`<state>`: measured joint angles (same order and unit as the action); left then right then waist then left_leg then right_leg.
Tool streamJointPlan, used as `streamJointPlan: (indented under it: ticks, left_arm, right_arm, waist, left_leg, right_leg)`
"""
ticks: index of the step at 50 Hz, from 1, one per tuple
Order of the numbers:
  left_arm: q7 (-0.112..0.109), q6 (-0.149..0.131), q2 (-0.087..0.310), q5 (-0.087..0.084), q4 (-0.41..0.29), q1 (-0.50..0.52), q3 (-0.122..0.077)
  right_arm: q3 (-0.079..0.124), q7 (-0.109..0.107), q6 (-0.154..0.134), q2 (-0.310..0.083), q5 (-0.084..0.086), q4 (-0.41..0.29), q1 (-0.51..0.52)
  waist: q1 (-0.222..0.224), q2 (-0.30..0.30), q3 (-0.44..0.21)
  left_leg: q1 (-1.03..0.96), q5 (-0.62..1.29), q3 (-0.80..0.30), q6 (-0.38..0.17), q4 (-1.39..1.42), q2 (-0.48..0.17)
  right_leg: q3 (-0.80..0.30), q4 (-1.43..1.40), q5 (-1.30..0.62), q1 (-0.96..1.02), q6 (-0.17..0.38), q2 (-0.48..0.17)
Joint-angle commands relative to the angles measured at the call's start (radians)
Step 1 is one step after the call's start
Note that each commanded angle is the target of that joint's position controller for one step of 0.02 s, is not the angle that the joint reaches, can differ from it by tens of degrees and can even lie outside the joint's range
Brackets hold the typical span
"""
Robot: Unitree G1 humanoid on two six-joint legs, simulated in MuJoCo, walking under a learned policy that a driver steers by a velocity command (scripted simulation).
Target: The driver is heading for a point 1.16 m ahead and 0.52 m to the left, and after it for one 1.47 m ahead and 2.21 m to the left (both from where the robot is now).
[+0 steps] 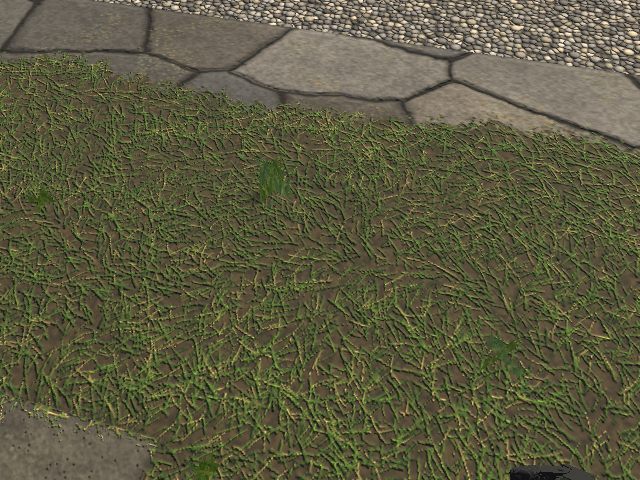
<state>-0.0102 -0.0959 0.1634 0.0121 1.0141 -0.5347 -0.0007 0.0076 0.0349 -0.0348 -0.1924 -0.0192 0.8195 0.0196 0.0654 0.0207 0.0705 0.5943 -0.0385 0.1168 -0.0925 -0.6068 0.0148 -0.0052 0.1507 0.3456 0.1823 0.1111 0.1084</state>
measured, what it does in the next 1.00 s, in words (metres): walks ahead, turning left: left foot, then right foot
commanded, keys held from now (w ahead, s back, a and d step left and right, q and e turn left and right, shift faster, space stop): w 0.04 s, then w+q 0.96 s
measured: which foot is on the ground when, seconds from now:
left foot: up 0.00-0.04, down 0.06-0.62, up 0.64-1.00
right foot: down 0.00-0.08, up 0.10-0.58, down 0.60-1.00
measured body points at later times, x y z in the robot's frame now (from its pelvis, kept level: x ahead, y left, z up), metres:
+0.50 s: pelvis +0.27 +0.00 +0.01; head +0.30 +0.01 +0.46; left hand +0.46 +0.24 -0.08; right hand +0.24 -0.26 -0.12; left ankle +0.17 +0.05 -0.73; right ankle +0.46 -0.12 -0.68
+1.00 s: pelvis +0.52 +0.03 +0.01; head +0.55 +0.04 +0.46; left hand +0.37 +0.24 -0.12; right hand +0.81 -0.09 -0.09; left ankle +0.59 +0.20 -0.68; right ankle +0.49 -0.10 -0.73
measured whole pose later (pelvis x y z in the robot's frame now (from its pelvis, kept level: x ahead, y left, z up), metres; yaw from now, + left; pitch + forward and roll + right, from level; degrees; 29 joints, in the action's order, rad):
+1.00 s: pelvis +0.52 +0.03 +0.01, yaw +29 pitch +1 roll -2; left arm 0.00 -0.10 0.23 0.02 0.91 -0.42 -0.04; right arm 0.05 0.08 0.00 -0.26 -0.03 0.75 -0.06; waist 0.06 0.04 0.04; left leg 0.67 -0.04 0.03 -0.06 -0.80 -0.07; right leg 0.22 0.24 0.27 0.01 0.02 0.01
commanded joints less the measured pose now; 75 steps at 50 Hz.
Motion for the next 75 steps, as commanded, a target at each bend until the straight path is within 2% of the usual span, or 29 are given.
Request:
streamJointPlan:
  ticks: [1, 3, 4, 5, 6, 8, 13, 19, 24, 27, 29, 30, 31, 32, 34, 35, 37, 41, 47, 52, 55, 57, 58, 59, 60, 62, 64, 66, 75]
  left_arm:
    - [-0.018, -0.006, 0.173, 0.009, -0.019, 0.006, -0.033]
    - [-0.012, 0.001, 0.193, 0.006, -0.034, 0.061, -0.037]
    - [-0.011, -0.002, 0.138, 0.013, -0.058, 0.041, -0.029]
    - [0.008, 0.001, 0.096, -0.008, -0.053, -0.067, -0.030]
    - [0.005, 0.000, 0.164, 0.017, -0.074, 0.043, -0.039]
    - [0.014, -0.009, 0.158, 0.018, -0.112, 0.165, -0.044]
    - [0.025, 0.038, 0.109, 0.033, -0.159, 0.227, -0.034]
    - [0.029, 0.050, 0.125, 0.022, -0.266, 0.514, -0.030]
    - [0.032, 0.043, 0.133, 0.013, -0.334, 0.663, -0.023]
    - [0.030, 0.026, 0.158, 0.005, -0.343, 0.615, -0.027]
    - [0.013, 0.008, 0.206, 0.005, -0.282, 0.400, -0.049]
    - [-0.003, -0.006, 0.269, 0.026, -0.258, 0.244, -0.069]
    - [-0.017, 0.001, 0.353, 0.054, -0.265, 0.144, -0.089]
    - [-0.010, 0.018, 0.348, 0.042, -0.258, 0.184, -0.095]
    - [0.000, 0.021, 0.173, 0.023, -0.280, 0.311, -0.061]
    - [0.001, 0.017, 0.154, 0.025, -0.276, 0.330, -0.055]
    - [0.001, 0.001, 0.149, 0.017, -0.245, 0.299, -0.053]
    - [0.009, -0.025, 0.162, 0.002, -0.210, 0.236, -0.061]
    - [0.010, -0.019, 0.180, 0.008, -0.173, 0.173, -0.065]
    - [-0.005, 0.003, 0.223, 0.010, -0.136, 0.094, -0.076]
    - [-0.014, 0.028, 0.265, 0.012, -0.118, 0.077, -0.084]
    - [-0.013, 0.042, 0.270, 0.010, -0.139, 0.093, -0.081]
    - [0.004, 0.036, 0.156, 0.001, -0.209, 0.061, -0.055]
    - [0.013, 0.026, 0.214, 0.008, -0.263, 0.156, -0.070]
    - [0.017, 0.019, 0.227, 0.009, -0.292, 0.277, -0.072]
    - [0.015, 0.011, 0.202, 0.006, -0.269, 0.248, -0.063]
    - [0.019, 0.048, 0.191, 0.037, -0.254, 0.191, -0.062]
    - [0.027, 0.072, 0.177, 0.040, -0.264, 0.204, -0.061]
    - [0.035, 0.071, 0.173, 0.029, -0.375, 0.540, -0.050]
  right_arm:
    - [0.037, -0.023, -0.018, -0.125, 0.003, 0.003, -0.140]
    - [0.065, -0.044, -0.031, -0.174, -0.011, 0.095, -0.437]
    - [0.084, -0.048, -0.031, -0.252, -0.023, 0.111, -0.546]
    - [0.086, -0.036, -0.017, -0.243, -0.009, 0.115, -0.487]
    - [0.078, -0.023, -0.018, -0.189, 0.019, 0.094, -0.365]
    - [0.057, -0.014, -0.028, -0.101, 0.012, 0.092, -0.279]
    - [0.060, -0.030, -0.059, -0.143, 0.016, 0.132, -0.355]
    - [0.063, -0.030, -0.047, -0.154, 0.017, 0.144, -0.493]
    - [0.068, -0.040, -0.037, -0.169, 0.001, 0.138, -0.565]
    - [0.079, -0.052, -0.034, -0.196, -0.003, 0.113, -0.515]
    - [0.086, -0.044, -0.041, -0.215, 0.004, 0.094, -0.457]
    - [0.079, -0.034, -0.050, -0.184, 0.018, 0.071, -0.442]
    - [0.060, -0.035, -0.053, -0.088, 0.055, 0.029, -0.492]
    - [0.069, -0.041, -0.043, -0.143, 0.038, 0.020, -0.550]
    - [0.074, -0.031, -0.022, -0.158, 0.003, 0.038, -0.442]
    - [0.074, -0.022, -0.016, -0.137, -0.001, 0.028, -0.413]
    - [0.073, -0.004, 0.008, -0.123, -0.020, 0.017, -0.398]
    - [0.067, 0.017, 0.028, -0.107, -0.019, -0.040, -0.291]
    - [0.043, 0.042, 0.021, -0.085, -0.013, -0.124, -0.079]
    - [0.037, 0.049, 0.021, -0.099, -0.022, -0.180, 0.044]
    - [0.051, 0.035, 0.019, -0.123, -0.030, -0.165, -0.044]
    - [0.089, 0.011, 0.003, -0.195, -0.043, -0.070, -0.350]
    - [0.118, -0.006, 0.004, -0.307, -0.042, -0.073, -0.399]
    - [0.126, -0.018, 0.016, -0.344, -0.009, -0.100, -0.433]
    - [0.122, -0.028, 0.023, -0.320, -0.001, -0.072, -0.417]
    - [0.100, -0.034, 0.011, -0.232, 0.009, -0.071, -0.309]
    - [0.085, -0.032, -0.005, -0.194, 0.019, -0.082, -0.256]
    - [0.086, -0.027, -0.022, -0.201, 0.023, -0.072, -0.284]
    - [0.093, -0.032, -0.028, -0.225, 0.016, -0.025, -0.485]
  waist:
    - [-0.129, -0.113, -0.066]
    - [-0.260, -0.083, -0.210]
    - [-0.255, 0.065, -0.303]
    - [-0.153, 0.221, -0.322]
    - [-0.132, 0.050, -0.157]
    - [-0.075, -0.058, -0.006]
    - [-0.022, -0.016, -0.003]
    - [-0.118, 0.029, 0.008]
    - [-0.171, 0.056, -0.004]
    - [-0.125, 0.080, -0.018]
    - [-0.023, 0.045, -0.114]
    - [0.040, -0.027, -0.235]
    - [0.043, -0.207, -0.377]
    - [-0.015, -0.306, -0.399]
    - [-0.043, -0.062, -0.134]
    - [-0.059, -0.072, -0.091]
    - [-0.079, -0.116, -0.062]
    - [-0.083, -0.105, -0.058]
    - [-0.049, -0.102, -0.006]
    - [-0.015, -0.100, 0.024]
    - [-0.061, -0.125, -0.051]
    - [-0.192, -0.053, -0.231]
    - [-0.160, 0.165, -0.351]
    - [-0.189, 0.152, -0.410]
    - [-0.192, 0.047, -0.255]
    - [-0.091, -0.024, -0.097]
    - [-0.030, -0.003, -0.095]
    - [-0.022, 0.000, -0.098]
    - [-0.137, 0.033, -0.023]
  left_leg:
    - [-0.251, -0.080, 0.007, -0.056, 0.038, 0.073]
    - [-0.623, -0.105, -0.096, -0.118, 0.128, -0.015]
    - [-0.777, -0.166, -0.406, -0.180, 0.126, -0.262]
    - [-0.926, -0.272, -0.888, -0.345, 0.290, -0.401]
    - [-0.786, -0.394, -0.782, -0.303, 0.364, -0.346]
    - [-0.526, -0.219, -0.590, -0.247, 0.428, -0.275]
    - [-0.352, 0.018, -0.398, -0.201, 0.460, -0.163]
    - [-0.438, 0.115, -0.383, -0.127, 0.437, -0.119]
    - [-0.589, 0.235, -0.430, -0.130, 0.337, -0.134]
    - [-0.578, 0.298, -0.462, -0.099, 0.264, -0.147]
    - [-0.501, 0.397, -0.433, -0.056, 0.060, -0.091]
    - [-0.377, 0.239, -0.384, -0.034, -0.165, -0.030]
    - [-0.105, -0.275, -0.255, 0.002, -0.452, 0.086]
    - [0.030, -0.514, -0.217, -0.005, -0.593, 0.085]
    - [0.056, -0.339, -0.214, 0.000, -0.624, -0.018]
    - [0.030, -0.301, -0.205, 0.009, -0.590, -0.044]
    - [0.001, -0.275, -0.187, 0.023, -0.568, -0.065]
    - [0.092, -0.173, -0.174, 0.035, -0.546, -0.083]
    - [0.079, 0.037, -0.100, 0.039, -0.243, -0.083]
    - [0.025, -0.074, -0.015, -0.010, -0.057, -0.057]
    - [-0.149, -0.226, 0.039, -0.069, 0.006, 0.039]
    - [-0.567, -0.232, -0.051, -0.139, 0.105, 0.048]
    - [-0.902, -0.350, -0.509, -0.243, 0.137, -0.268]
    - [-0.965, -0.280, -0.905, -0.323, 0.304, -0.387]
    - [-0.888, -0.163, -0.710, -0.285, 0.314, -0.337]
    - [-0.609, 0.083, -0.491, -0.207, 0.334, -0.240]
    - [-0.479, 0.182, -0.397, -0.185, 0.358, -0.167]
    - [-0.440, 0.212, -0.374, -0.191, 0.375, -0.137]
    - [-0.562, 0.154, -0.447, -0.154, 0.379, -0.124]
  right_leg:
    - [-0.050, 0.276, -1.273, -0.052, -0.006, -0.292]
    - [-0.018, 0.674, -1.010, -0.228, -0.002, -0.254]
    - [0.056, 1.014, -0.374, -0.403, 0.001, -0.140]
    - [-0.008, 1.280, 0.170, -0.768, -0.030, 0.006]
    - [-0.059, 1.246, 0.056, -0.866, -0.007, -0.089]
    - [-0.052, 1.125, -0.055, -0.801, -0.021, -0.148]
    - [-0.015, 0.904, -0.101, -0.713, -0.100, -0.191]
    - [0.009, 0.626, -0.345, -0.810, -0.145, -0.178]
    - [0.005, 0.503, -0.302, -0.838, -0.145, -0.134]
    - [-0.013, 0.386, -0.235, -0.682, -0.119, -0.109]
    - [-0.004, 0.281, -0.221, -0.363, -0.078, -0.080]
    - [-0.129, 0.269, -0.138, -0.123, -0.032, -0.220]
    - [-0.474, 0.236, -0.023, 0.147, 0.033, -0.501]
    - [-0.746, 0.146, 0.041, 0.112, 0.109, -0.572]
    - [-0.471, 0.101, 0.065, -0.160, 0.075, -0.467]
    - [-0.358, 0.071, -0.036, -0.238, 0.050, -0.422]
    - [-0.216, 0.045, -0.210, -0.307, 0.034, -0.375]
    - [-0.077, 0.011, -0.399, -0.282, 0.048, -0.377]
    - [0.108, -0.001, -0.469, -0.273, 0.025, -0.341]
    - [0.174, 0.053, -0.574, -0.143, 0.010, -0.386]
    - [0.236, 0.297, -0.989, -0.085, -0.007, -0.390]
    - [0.267, 0.741, -0.828, -0.288, -0.046, -0.361]
    - [0.261, 1.084, -0.083, -0.694, -0.100, -0.254]
    - [0.079, 1.269, 0.222, -0.907, -0.129, -0.109]
    - [-0.003, 1.257, 0.102, -1.008, -0.117, -0.174]
    - [-0.004, 1.077, -0.019, -0.883, -0.115, -0.238]
    - [-0.009, 1.009, -0.021, -0.760, -0.136, -0.249]
    - [0.004, 0.967, -0.050, -0.754, -0.152, -0.237]
    - [-0.011, 0.618, -0.315, -0.918, -0.163, -0.186]
Next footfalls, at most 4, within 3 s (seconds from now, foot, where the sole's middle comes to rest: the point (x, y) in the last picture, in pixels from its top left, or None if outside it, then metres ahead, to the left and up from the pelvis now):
0.06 left None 0.21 0.06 -0.77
0.60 right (403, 440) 0.52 -0.08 -0.77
1.14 left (263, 369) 0.66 0.22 -0.77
1.68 right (234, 245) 1.00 0.34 -0.77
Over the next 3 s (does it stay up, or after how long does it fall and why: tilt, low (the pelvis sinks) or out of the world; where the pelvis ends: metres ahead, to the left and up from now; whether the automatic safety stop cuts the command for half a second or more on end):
stays up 1.03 0.55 0.01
